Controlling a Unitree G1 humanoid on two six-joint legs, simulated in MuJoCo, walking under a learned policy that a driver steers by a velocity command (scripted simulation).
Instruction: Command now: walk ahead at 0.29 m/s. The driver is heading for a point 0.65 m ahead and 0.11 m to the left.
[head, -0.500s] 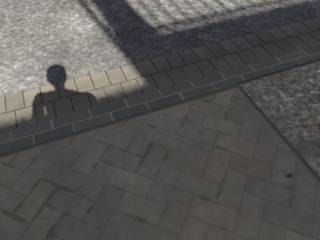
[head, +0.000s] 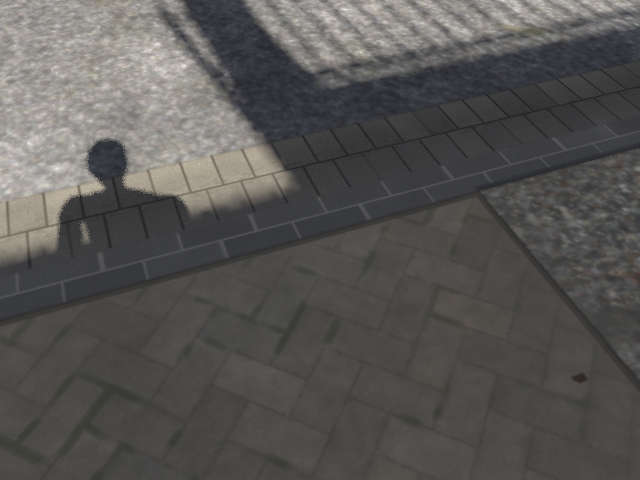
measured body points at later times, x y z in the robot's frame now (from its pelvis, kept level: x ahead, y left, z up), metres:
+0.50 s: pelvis +0.22 -0.04 -0.01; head +0.26 -0.04 +0.44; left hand +0.47 +0.19 -0.08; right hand +0.15 -0.30 -0.15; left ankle +0.01 +0.11 -0.68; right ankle +0.33 -0.13 -0.73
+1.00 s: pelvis +0.50 +0.00 -0.01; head +0.53 +0.01 +0.44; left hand +0.47 +0.28 -0.15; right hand +0.74 -0.20 -0.10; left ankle +0.63 +0.11 -0.73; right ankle +0.33 -0.14 -0.72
